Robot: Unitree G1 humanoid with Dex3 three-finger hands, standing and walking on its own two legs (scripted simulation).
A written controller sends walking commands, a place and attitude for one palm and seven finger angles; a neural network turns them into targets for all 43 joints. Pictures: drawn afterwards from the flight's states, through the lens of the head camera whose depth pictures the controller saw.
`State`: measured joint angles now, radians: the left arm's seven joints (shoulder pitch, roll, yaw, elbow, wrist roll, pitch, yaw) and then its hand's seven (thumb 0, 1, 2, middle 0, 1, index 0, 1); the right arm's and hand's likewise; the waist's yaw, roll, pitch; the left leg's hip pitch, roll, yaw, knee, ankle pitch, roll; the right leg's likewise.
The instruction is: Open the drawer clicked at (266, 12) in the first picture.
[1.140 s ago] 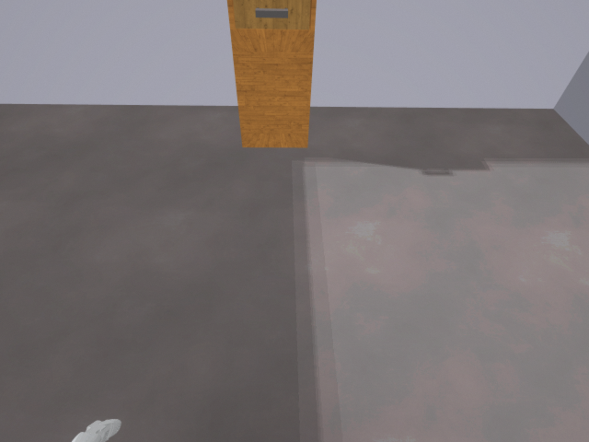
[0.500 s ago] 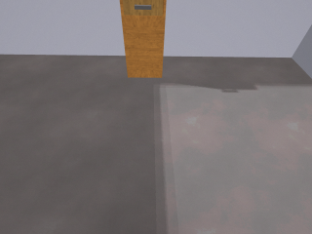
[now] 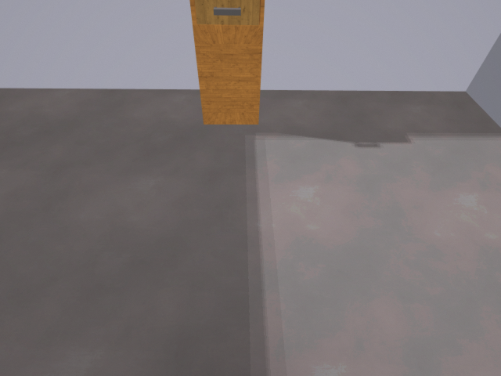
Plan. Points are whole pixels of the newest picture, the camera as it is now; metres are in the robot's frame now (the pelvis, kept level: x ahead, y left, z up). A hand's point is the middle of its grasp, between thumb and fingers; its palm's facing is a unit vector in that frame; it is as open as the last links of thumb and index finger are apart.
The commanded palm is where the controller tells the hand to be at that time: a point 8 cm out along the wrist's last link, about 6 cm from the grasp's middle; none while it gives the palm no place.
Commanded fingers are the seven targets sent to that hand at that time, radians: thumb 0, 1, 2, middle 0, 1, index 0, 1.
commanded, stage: look at it before walking up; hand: left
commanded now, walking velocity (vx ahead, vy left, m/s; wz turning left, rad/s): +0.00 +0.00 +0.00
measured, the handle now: (227, 10) +1.75 +0.21 -0.05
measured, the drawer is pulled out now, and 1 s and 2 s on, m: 0.00 0.00 0.00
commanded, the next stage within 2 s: walk to a spot facing it in 0.30 s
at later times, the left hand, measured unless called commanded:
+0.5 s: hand out of the picture +0.08 +0.24 -0.16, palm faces -0.02 -0.94 -0.33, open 7.4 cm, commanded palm none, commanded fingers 0.00 0.90 0.90 -0.20 -0.30 -0.20 -0.30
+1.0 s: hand (175, 327) +0.25 +0.17 -0.19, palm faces -0.12 -0.98 -0.16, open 7.4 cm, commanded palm none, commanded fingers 0.00 0.90 0.90 -0.20 -0.30 -0.20 -0.30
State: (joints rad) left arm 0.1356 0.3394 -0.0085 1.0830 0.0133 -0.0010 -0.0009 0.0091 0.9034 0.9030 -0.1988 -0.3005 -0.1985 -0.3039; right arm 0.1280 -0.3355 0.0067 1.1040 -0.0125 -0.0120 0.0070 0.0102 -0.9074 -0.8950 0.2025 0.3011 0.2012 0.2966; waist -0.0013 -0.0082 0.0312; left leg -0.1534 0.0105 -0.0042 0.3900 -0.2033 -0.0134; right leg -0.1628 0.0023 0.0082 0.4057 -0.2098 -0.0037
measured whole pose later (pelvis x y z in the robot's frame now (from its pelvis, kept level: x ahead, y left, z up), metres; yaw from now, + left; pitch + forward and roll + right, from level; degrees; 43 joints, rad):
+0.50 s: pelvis +0.01 +0.00 +0.00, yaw +0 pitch -2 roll +0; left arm 0.16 0.33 -0.01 1.09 0.02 0.01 0.01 0.01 0.90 0.90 -0.20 -0.30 -0.20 -0.30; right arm 0.13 -0.32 0.01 1.11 -0.02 -0.01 0.00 0.01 -0.91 -0.90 0.20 0.30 0.20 0.30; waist 0.01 -0.01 0.01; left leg -0.14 0.02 0.00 0.40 -0.23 -0.02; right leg -0.15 0.01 0.01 0.41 -0.23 0.00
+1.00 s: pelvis +0.16 +0.00 -0.02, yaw -5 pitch -1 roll -1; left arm 0.16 0.19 0.04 1.03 0.02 0.00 -0.03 0.01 0.91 0.90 -0.19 -0.30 -0.19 -0.30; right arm 0.55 -0.11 0.00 1.22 -0.03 -0.07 -0.03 0.01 -0.91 -0.90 0.20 0.30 0.20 0.30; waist -0.05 0.00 0.10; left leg 0.14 0.05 0.10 0.30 -0.42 -0.02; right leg -0.54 -0.06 -0.12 0.77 -0.27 -0.03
